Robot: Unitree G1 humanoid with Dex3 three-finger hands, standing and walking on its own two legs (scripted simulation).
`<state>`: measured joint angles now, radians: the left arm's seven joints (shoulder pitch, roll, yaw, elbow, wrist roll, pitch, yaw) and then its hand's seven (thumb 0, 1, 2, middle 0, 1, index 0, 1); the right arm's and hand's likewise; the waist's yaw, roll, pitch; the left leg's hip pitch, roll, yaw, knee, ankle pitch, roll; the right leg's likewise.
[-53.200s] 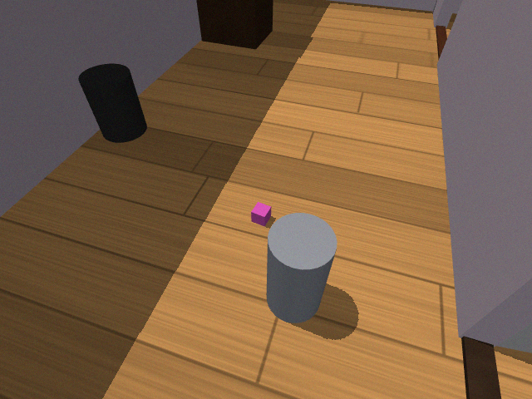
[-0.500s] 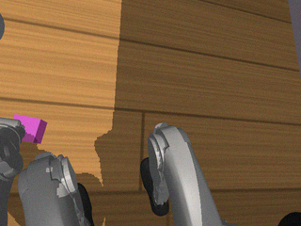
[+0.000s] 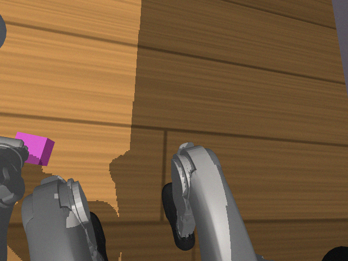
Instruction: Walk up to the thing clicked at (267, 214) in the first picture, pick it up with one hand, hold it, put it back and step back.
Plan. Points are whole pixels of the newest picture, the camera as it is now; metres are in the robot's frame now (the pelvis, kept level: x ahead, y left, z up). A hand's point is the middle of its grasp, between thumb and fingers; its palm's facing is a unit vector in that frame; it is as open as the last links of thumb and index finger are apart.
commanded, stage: rise first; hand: left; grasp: from above
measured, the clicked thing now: (33, 149) +0.42 +0.26 -0.30
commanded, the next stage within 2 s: approach in 0.48 s
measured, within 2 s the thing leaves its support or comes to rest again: neither
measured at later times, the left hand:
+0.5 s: hand out of the picture +0.41 +0.30 -0.18, palm faces -0.07 -0.42 -0.90, open 14.3 cm
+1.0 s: hand (30, 131) +0.44 +0.23 -0.19, palm faces -0.10 -0.45 -0.89, open 14.3 cm
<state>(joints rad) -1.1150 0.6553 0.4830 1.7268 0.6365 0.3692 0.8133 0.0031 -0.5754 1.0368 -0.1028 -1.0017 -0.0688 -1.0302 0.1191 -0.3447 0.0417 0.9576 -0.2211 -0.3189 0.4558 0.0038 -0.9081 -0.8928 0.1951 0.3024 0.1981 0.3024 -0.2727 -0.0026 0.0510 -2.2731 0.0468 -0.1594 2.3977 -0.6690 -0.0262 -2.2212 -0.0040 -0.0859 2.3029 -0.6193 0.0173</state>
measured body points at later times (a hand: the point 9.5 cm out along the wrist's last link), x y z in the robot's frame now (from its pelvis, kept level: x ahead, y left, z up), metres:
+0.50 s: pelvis +0.00 +0.00 +0.00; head +0.25 +0.04 +0.37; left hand +0.41 +0.32 -0.13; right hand +0.01 -0.26 -0.10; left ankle +0.08 +0.14 -0.30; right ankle +0.12 -0.12 -0.30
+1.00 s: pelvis +0.00 +0.00 +0.00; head +0.26 +0.04 +0.37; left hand +0.45 +0.25 -0.14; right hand +0.00 -0.27 -0.09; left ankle +0.08 +0.14 -0.30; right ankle +0.12 -0.12 -0.30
